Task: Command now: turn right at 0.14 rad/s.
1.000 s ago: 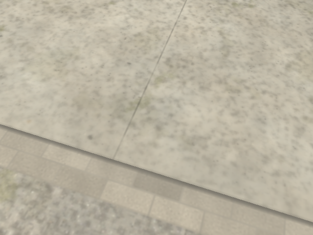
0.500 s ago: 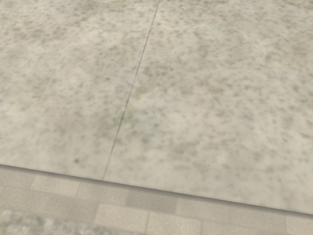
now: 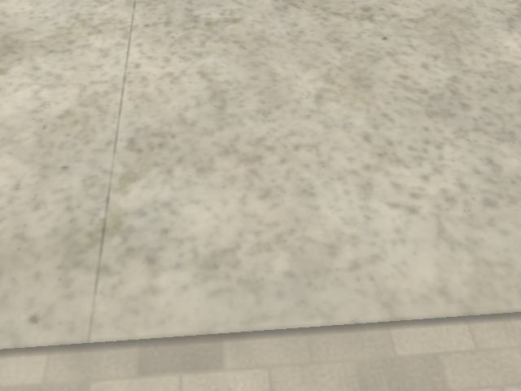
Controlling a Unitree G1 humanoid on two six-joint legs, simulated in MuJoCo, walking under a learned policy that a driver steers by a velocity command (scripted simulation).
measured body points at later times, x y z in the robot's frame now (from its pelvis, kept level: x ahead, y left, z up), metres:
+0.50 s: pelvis +0.07 +0.03 +0.00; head +0.08 +0.05 +0.45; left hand +0.11 +0.30 -0.15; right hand +0.13 -0.25 -0.12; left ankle +0.07 +0.10 -0.74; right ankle -0.01 -0.10 -0.69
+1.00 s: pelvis +0.31 -0.01 -0.02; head +0.35 -0.02 +0.43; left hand +0.46 +0.24 -0.14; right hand +0.29 -0.26 -0.17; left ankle +0.15 +0.11 -0.65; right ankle +0.40 -0.07 -0.74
